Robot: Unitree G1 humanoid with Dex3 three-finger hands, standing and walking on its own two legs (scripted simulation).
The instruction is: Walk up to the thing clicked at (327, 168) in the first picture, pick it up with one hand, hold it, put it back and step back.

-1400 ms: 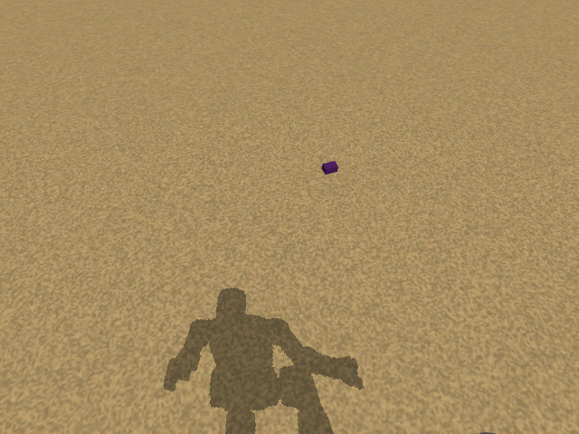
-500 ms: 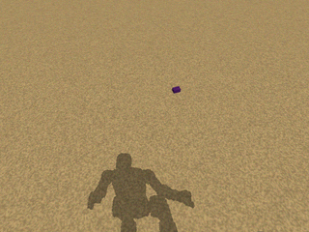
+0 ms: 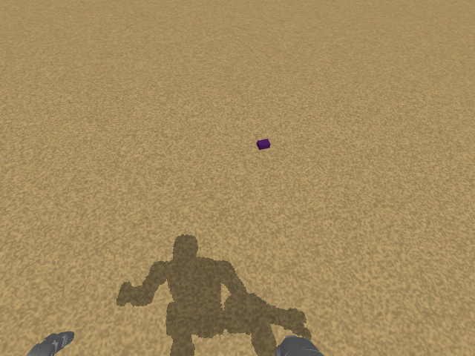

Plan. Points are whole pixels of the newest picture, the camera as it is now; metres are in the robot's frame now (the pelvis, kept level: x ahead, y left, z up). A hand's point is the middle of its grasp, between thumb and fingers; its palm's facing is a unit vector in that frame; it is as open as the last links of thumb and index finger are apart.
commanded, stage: walk up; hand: left
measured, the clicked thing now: (263, 144) +1.33 -0.18 -0.75
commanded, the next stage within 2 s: none
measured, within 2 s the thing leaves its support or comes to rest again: neither
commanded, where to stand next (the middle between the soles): +1.04 -0.53 m, yaw +19 degrees
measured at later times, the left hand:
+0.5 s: hand (152, 334) +0.18 +0.19 -0.18, palm faces +0.11 -0.96 -0.26, open 7.4 cm
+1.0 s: hand (213, 216) +0.43 +0.07 -0.13, palm faces +0.20 -0.92 -0.34, open 7.4 cm
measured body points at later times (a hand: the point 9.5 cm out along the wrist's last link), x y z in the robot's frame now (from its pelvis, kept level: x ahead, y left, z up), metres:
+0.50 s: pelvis +0.19 -0.08 -0.01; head +0.19 -0.04 +0.44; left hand +0.18 +0.24 -0.15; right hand +0.32 -0.41 -0.07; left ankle +0.22 +0.03 -0.73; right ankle +0.15 -0.20 -0.68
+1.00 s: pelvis +0.41 -0.21 +0.00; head +0.42 -0.21 +0.44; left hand +0.42 +0.12 -0.10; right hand +0.54 -0.54 -0.11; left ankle +0.43 -0.08 -0.68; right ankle +0.46 -0.31 -0.73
